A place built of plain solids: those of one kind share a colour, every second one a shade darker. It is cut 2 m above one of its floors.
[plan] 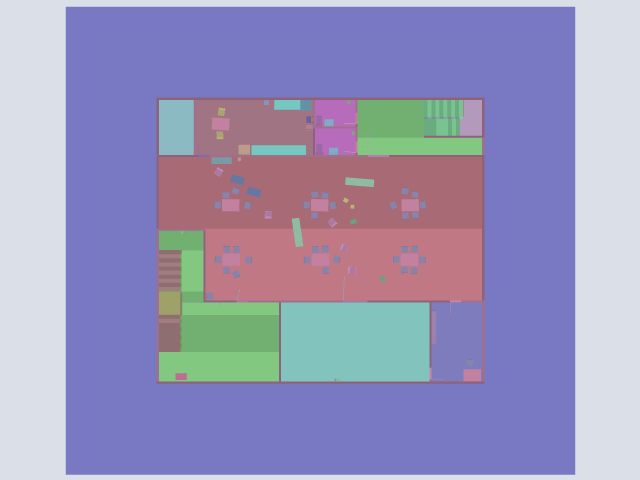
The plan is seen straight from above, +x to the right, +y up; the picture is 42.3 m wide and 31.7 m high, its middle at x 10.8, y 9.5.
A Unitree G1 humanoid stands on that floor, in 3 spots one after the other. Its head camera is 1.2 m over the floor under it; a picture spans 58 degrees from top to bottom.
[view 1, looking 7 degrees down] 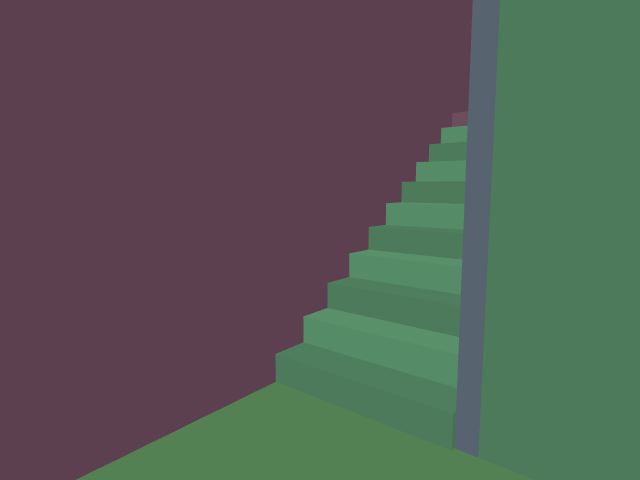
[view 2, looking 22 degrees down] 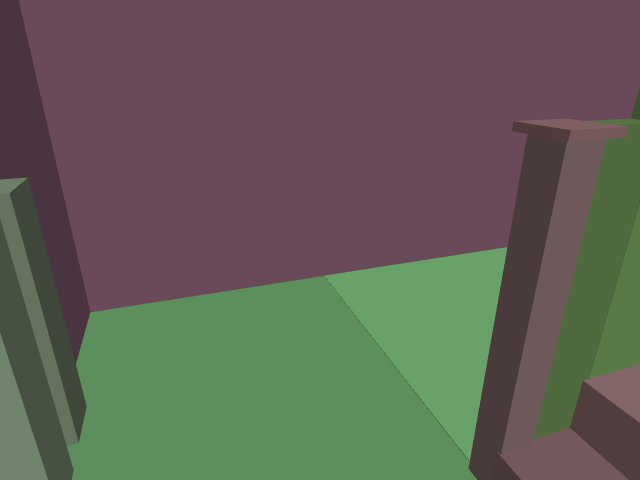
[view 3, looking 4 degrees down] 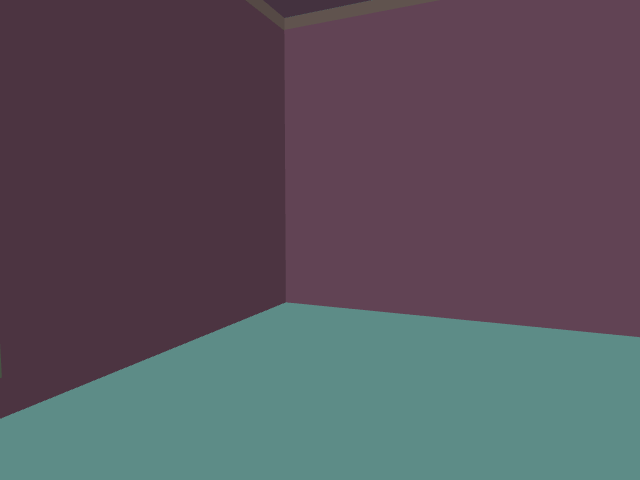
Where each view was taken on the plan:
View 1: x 15.82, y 16.93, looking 39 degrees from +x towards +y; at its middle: wall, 2.92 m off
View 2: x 0.86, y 9.61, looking -19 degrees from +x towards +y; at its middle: wall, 2.56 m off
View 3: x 13.12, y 2.83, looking -156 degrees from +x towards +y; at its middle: wall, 5.37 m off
